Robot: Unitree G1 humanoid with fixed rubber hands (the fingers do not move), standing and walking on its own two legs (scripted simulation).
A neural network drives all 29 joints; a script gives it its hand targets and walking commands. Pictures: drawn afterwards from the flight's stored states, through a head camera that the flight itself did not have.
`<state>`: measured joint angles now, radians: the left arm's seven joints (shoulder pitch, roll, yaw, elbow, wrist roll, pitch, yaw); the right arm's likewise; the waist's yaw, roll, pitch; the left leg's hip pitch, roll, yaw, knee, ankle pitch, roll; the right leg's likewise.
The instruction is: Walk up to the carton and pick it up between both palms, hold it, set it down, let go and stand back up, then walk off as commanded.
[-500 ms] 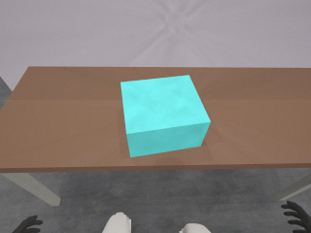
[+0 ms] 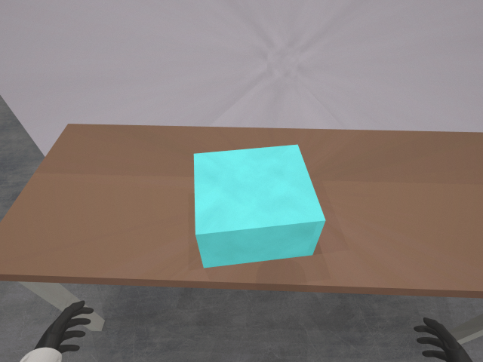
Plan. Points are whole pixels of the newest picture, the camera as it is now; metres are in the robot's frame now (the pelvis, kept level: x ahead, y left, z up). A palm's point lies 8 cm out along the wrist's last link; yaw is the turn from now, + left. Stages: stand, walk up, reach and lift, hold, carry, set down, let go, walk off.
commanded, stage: walk up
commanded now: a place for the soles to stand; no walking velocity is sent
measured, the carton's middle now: (252, 203) +0.46 -0.01 -0.08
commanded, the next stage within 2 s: none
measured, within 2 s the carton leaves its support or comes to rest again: neither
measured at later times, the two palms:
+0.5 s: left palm out of the picture +0.06 +0.35 -0.09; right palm out of the picture +0.12 -0.30 -0.08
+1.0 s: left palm out of the picture +0.05 +0.36 -0.09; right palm out of the picture +0.12 -0.31 -0.08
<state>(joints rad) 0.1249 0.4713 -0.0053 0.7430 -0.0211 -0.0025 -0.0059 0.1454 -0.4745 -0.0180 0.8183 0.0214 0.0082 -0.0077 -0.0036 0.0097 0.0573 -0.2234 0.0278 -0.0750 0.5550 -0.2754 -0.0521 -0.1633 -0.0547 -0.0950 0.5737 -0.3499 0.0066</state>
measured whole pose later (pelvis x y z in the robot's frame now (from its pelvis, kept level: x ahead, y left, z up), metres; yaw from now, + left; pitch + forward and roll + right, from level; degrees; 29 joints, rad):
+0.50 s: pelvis -0.01 +0.02 +0.01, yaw +3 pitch -3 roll -1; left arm 0.14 0.45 0.04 0.96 -0.01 0.00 -0.02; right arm 0.10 -0.42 -0.02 0.98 0.02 0.00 -0.01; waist 0.02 -0.01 0.08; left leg -0.21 0.00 -0.12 0.46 -0.20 -0.03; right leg -0.11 -0.07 -0.15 0.43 -0.26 0.03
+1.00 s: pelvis -0.02 +0.02 +0.01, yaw +3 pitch -3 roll -1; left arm 0.11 0.45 0.06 1.00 -0.02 0.03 -0.01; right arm 0.06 -0.46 -0.03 1.02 0.02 0.02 -0.04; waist 0.01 0.01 0.09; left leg -0.24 0.00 -0.12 0.49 -0.20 -0.03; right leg -0.13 -0.07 -0.15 0.46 -0.27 0.03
